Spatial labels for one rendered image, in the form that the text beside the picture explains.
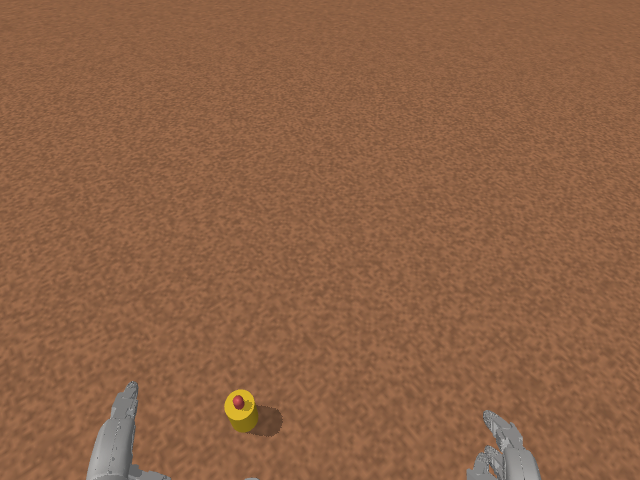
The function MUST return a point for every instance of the right robot hand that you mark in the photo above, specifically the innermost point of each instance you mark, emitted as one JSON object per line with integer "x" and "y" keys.
{"x": 516, "y": 463}

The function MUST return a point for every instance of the left robot hand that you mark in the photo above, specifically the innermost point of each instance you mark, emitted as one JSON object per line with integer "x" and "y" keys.
{"x": 112, "y": 452}

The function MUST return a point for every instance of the bottle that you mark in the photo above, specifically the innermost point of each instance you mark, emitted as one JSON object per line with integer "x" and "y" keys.
{"x": 241, "y": 410}

